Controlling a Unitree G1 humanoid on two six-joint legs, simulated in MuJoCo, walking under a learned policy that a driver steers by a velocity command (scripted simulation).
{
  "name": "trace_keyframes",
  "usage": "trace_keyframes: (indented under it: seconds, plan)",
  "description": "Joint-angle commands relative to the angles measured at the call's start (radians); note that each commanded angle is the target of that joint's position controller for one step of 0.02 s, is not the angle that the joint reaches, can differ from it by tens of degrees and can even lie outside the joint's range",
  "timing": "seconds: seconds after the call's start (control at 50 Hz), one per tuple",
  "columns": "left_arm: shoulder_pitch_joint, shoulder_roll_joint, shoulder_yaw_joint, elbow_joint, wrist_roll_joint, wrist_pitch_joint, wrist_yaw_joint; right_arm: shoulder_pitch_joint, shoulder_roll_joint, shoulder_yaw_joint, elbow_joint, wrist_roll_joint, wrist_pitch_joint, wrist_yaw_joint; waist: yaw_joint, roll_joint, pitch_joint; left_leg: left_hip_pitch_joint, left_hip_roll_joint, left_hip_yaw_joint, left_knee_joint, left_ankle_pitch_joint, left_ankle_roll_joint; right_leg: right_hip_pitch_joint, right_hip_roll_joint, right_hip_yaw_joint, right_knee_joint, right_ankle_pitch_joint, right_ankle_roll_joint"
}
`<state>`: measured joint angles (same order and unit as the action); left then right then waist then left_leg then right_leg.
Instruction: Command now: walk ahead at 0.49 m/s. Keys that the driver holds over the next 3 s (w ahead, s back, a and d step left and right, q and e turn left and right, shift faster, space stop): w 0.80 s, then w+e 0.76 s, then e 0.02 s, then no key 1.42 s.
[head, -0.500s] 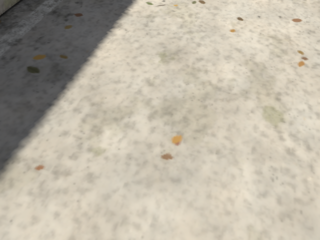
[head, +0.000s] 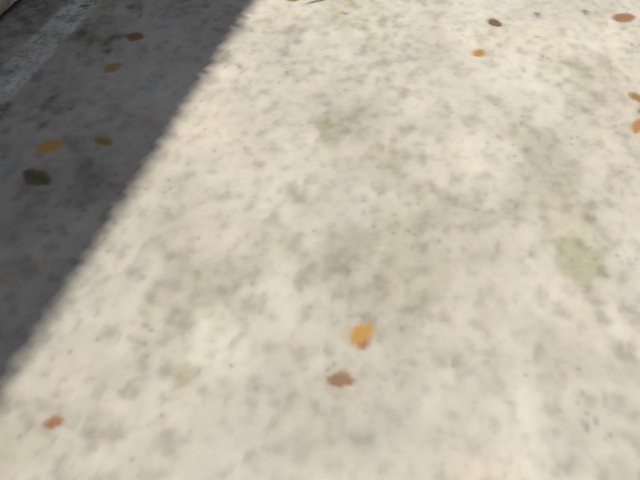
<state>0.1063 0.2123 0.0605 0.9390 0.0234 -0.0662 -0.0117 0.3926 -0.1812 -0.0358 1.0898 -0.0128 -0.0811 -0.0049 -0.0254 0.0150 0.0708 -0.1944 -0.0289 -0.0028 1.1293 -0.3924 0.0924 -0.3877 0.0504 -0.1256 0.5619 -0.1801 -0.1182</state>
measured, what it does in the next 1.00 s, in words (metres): walks ahead: left foot, then right foot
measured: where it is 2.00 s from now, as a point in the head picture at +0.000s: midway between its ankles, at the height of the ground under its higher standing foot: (357, 253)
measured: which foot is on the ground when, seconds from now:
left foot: up 0.00-0.44, down 0.46-1.00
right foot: down 0.00-0.48, up 0.50-0.98, down 1.00-1.00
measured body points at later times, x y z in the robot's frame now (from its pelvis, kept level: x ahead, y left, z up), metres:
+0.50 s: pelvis +0.29 +0.03 +0.00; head +0.32 +0.04 +0.45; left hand +0.20 +0.27 -0.15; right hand +0.47 -0.19 -0.12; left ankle +0.39 +0.11 -0.73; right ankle +0.10 -0.06 -0.69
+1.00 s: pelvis +0.56 +0.02 +0.00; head +0.60 +0.01 +0.45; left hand +0.76 +0.22 -0.11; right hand +0.47 -0.21 -0.15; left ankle +0.39 +0.11 -0.72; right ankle +0.68 -0.06 -0.72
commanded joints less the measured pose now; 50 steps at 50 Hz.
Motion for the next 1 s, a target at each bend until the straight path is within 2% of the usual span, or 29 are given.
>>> trace_keyframes:
  seconds: [0.02,0.04,0.06,0.12,0.18,0.24,0.34,0.38,0.4,0.42,0.44,0.46,0.48,0.5,0.52,0.54,0.56,0.58,0.6,0.64,0.68,0.76,0.84,0.9,0.92,0.96,0.98,1.0]
  plan:
    - [0.130,0.072,0.015,0.017,-0.008,-0.016,0.003,-0.023,-0.085,-0.023,-0.073,-0.015,-0.009,0.007,0.031,-0.016,-0.040,-0.361,0.098,-0.057,0.120,0.123,0.013,0.278,-0.321,0.454,-0.379,-0.052,-0.131]
    - [0.141,0.045,0.005,0.034,-0.008,-0.022,0.007,0.004,-0.062,-0.019,-0.069,-0.025,0.004,0.013,0.003,-0.031,-0.041,-0.307,0.111,-0.054,0.080,0.128,0.002,0.222,-0.293,0.386,-0.394,0.013,-0.113]
    - [0.172,0.044,0.002,0.049,-0.006,-0.030,0.009,0.010,-0.049,-0.019,-0.069,-0.029,0.015,0.017,-0.005,-0.043,-0.042,-0.285,0.112,-0.046,0.053,0.122,-0.008,0.202,-0.286,0.355,-0.397,0.083,-0.115]
    - [0.240,0.079,0.005,0.074,-0.008,-0.044,0.013,-0.074,-0.046,-0.019,-0.103,-0.031,0.036,0.024,-0.009,-0.048,-0.011,-0.357,0.130,-0.012,-0.041,0.175,-0.036,0.203,-0.257,0.272,-0.428,0.150,-0.111]
    - [0.297,0.083,0.000,0.083,-0.010,-0.041,0.013,-0.222,-0.059,-0.017,-0.158,-0.026,0.042,0.031,0.021,-0.052,0.023,-0.447,0.145,0.019,-0.190,0.285,-0.063,0.244,-0.234,0.228,-0.456,0.191,-0.099]
    - [0.346,0.078,-0.006,0.092,-0.012,-0.041,0.013,-0.339,-0.046,-0.007,-0.199,-0.014,0.038,0.035,0.052,-0.062,0.033,-0.431,0.125,0.053,-0.367,0.373,-0.073,0.282,-0.212,0.181,-0.449,0.283,-0.075]
    - [0.430,0.085,-0.008,0.125,-0.003,-0.036,0.024,-0.461,-0.055,-0.003,-0.246,-0.009,0.030,0.034,0.092,-0.078,0.042,-0.436,0.087,0.084,-0.515,0.372,-0.045,0.441,-0.247,0.167,-0.400,0.416,-0.079]
    - [0.425,0.096,-0.005,0.131,0.004,-0.032,0.030,-0.465,-0.068,-0.008,-0.258,-0.009,0.023,0.031,0.079,-0.083,0.042,-0.410,0.071,0.087,-0.555,0.307,-0.019,0.497,-0.271,0.163,-0.352,0.520,-0.076]
    - [0.406,0.103,-0.003,0.130,0.005,-0.031,0.033,-0.434,-0.075,-0.012,-0.254,-0.009,0.018,0.028,0.057,-0.089,0.028,-0.350,0.050,0.095,-0.579,0.265,-0.001,0.504,-0.273,0.150,-0.304,0.638,-0.066]
    - [0.390,0.114,0.000,0.129,0.006,-0.030,0.034,-0.364,-0.088,-0.020,-0.234,-0.011,0.013,0.022,0.024,-0.098,-0.008,-0.251,0.018,0.108,-0.598,0.227,0.018,0.505,-0.271,0.138,-0.221,0.778,-0.053]
    - [0.374,0.120,0.001,0.128,0.003,-0.027,0.033,-0.225,-0.106,-0.032,-0.188,-0.014,0.005,0.014,-0.036,-0.085,-0.076,-0.091,-0.014,0.123,-0.655,0.241,0.042,0.485,-0.249,0.116,-0.067,0.842,-0.038]
    - [0.358,0.110,-0.003,0.117,-0.004,-0.027,0.030,-0.046,-0.148,-0.051,-0.134,-0.030,-0.006,0.004,-0.107,-0.059,-0.173,0.162,0.040,0.062,-0.675,0.267,0.078,0.345,-0.212,0.089,0.144,0.702,-0.018]
    - [0.395,0.038,-0.022,0.074,-0.038,-0.029,0.019,0.107,-0.251,-0.078,-0.115,-0.055,-0.009,-0.007,-0.124,0.103,-0.322,0.469,0.325,-0.311,-0.704,0.146,0.169,0.036,-0.109,0.027,0.500,0.270,0.026]
    - [0.439,0.058,-0.006,0.081,-0.043,-0.028,0.016,0.094,-0.265,-0.085,-0.110,-0.030,0.008,0.004,-0.091,0.193,-0.397,0.540,0.463,-0.680,-0.840,0.157,0.259,-0.165,0.031,0.100,0.754,-0.341,0.034]
    - [0.350,0.104,0.008,0.066,-0.023,-0.022,0.019,-0.023,-0.224,-0.074,-0.127,-0.006,0.015,0.009,-0.050,0.069,-0.247,0.416,0.412,-0.544,-0.851,0.111,0.226,-0.247,-0.046,0.177,0.790,-0.264,0.020]
    - [0.276,0.084,0.005,0.045,-0.016,-0.028,0.014,-0.106,-0.156,-0.056,-0.140,-0.001,0.009,0.013,-0.032,0.026,-0.131,0.269,0.372,-0.416,-0.888,0.148,0.200,-0.255,-0.082,0.176,0.746,-0.185,0.020]
    - [0.255,0.062,0.004,0.044,-0.012,-0.027,0.011,-0.144,-0.110,-0.043,-0.139,-0.005,0.002,0.012,0.004,0.007,-0.066,0.160,0.321,-0.321,-0.925,0.207,0.157,-0.218,-0.116,0.172,0.676,-0.138,0.022]
    - [0.256,0.054,0.006,0.041,0.005,-0.014,0.007,-0.144,-0.079,-0.032,-0.123,-0.002,-0.006,0.007,0.032,0.026,-0.040,0.087,0.282,-0.253,-0.944,0.268,0.128,-0.172,-0.135,0.172,0.621,-0.117,0.032]
    - [0.280,0.032,0.003,0.051,0.013,0.000,0.000,-0.132,-0.063,-0.025,-0.111,-0.003,-0.012,0.004,0.051,0.034,-0.040,0.049,0.256,-0.203,-0.958,0.304,0.113,-0.131,-0.141,0.166,0.593,-0.105,0.043]
    - [0.265,0.022,0.004,0.040,0.018,0.018,-0.011,-0.077,-0.086,-0.026,-0.088,0.000,-0.027,0.000,0.064,0.037,-0.038,0.036,0.239,-0.155,-0.973,0.397,0.120,-0.136,-0.142,0.143,0.558,-0.082,0.062]
    - [0.183,0.029,0.004,0.007,0.018,0.029,-0.016,-0.044,-0.115,-0.031,-0.078,0.001,-0.032,0.000,0.060,0.036,-0.012,0.037,0.229,-0.121,-1.005,0.404,0.126,-0.200,-0.158,0.125,0.496,-0.018,0.081]
    - [0.001,0.033,-0.004,-0.060,0.006,0.030,-0.020,0.017,-0.109,-0.022,-0.067,0.001,-0.028,0.003,0.023,0.036,0.026,0.073,0.197,-0.065,-1.027,0.469,0.114,-0.257,-0.162,0.088,0.278,0.118,0.105]
    - [-0.107,0.023,-0.017,-0.095,-0.004,0.025,-0.019,0.086,-0.123,-0.023,-0.047,-0.003,-0.030,-0.002,-0.013,0.049,0.027,0.173,0.208,-0.009,-1.021,0.549,0.101,-0.230,-0.126,0.049,0.109,0.186,0.084]
    - [-0.150,0.037,-0.015,-0.121,-0.004,0.020,-0.019,0.116,-0.121,-0.024,-0.029,-0.014,-0.027,-0.014,-0.019,0.049,0.045,0.276,0.252,0.029,-0.989,0.614,0.090,-0.238,-0.108,0.053,0.051,0.139,0.041]
    - [-0.146,0.041,-0.012,-0.124,-0.002,0.017,-0.019,0.111,-0.124,-0.026,-0.027,-0.017,-0.026,-0.019,-0.011,0.048,0.044,0.304,0.262,0.048,-0.960,0.678,0.082,-0.222,-0.096,0.047,0.032,0.105,0.023]
    - [-0.077,0.053,-0.002,-0.108,0.003,0.010,-0.014,0.087,-0.143,-0.031,-0.029,-0.019,-0.023,-0.026,0.028,0.061,0.000,0.334,0.267,0.093,-0.824,0.968,0.060,-0.108,-0.040,0.010,0.009,0.023,-0.020]
    - [0.015,0.067,0.008,-0.080,0.005,0.005,-0.010,0.077,-0.155,-0.034,-0.032,-0.021,-0.018,-0.028,0.067,0.063,-0.054,0.338,0.262,0.114,-0.686,1.083,0.051,-0.006,-0.001,-0.009,-0.010,-0.009,-0.044]
    - [0.167,0.087,0.023,-0.030,0.012,-0.002,-0.005,0.063,-0.162,-0.035,-0.040,-0.017,-0.010,-0.027,0.130,0.044,-0.133,0.280,0.236,0.150,-0.484,1.064,0.029,0.175,0.026,-0.012,-0.072,0.024,-0.072]
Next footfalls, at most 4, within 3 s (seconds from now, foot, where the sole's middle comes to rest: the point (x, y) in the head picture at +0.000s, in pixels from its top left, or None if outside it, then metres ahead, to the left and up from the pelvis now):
0.46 left None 0.43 0.11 -0.76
1.00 right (360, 358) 0.72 -0.07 -0.76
1.56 left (322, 237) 1.08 0.01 -0.76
2.00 right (406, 247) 1.04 -0.20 -0.76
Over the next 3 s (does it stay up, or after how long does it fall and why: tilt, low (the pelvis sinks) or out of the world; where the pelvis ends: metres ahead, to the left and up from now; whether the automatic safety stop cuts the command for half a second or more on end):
stays up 1.02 -0.09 0.02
